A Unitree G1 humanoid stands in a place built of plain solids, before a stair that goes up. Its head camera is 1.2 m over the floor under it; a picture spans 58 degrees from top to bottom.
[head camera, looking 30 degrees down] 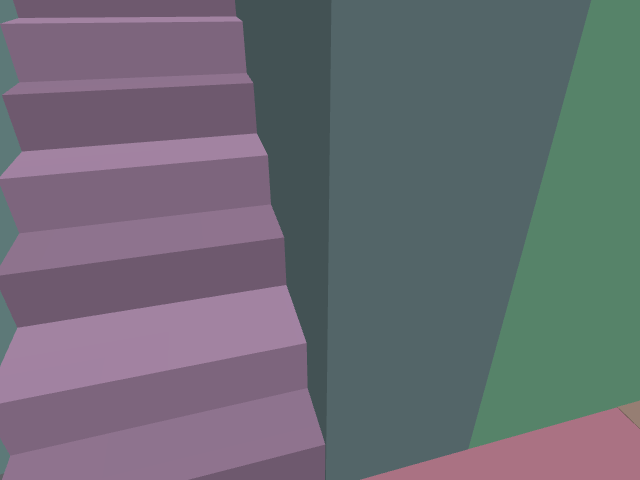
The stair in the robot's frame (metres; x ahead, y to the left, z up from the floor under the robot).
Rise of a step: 0.18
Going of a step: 0.22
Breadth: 0.87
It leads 16 degrees to the left of straight ahead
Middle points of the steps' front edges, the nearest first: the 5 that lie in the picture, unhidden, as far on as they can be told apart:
0.79 0.36 0.37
1.05 0.43 0.55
1.26 0.49 0.74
1.49 0.56 0.92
1.66 0.60 1.10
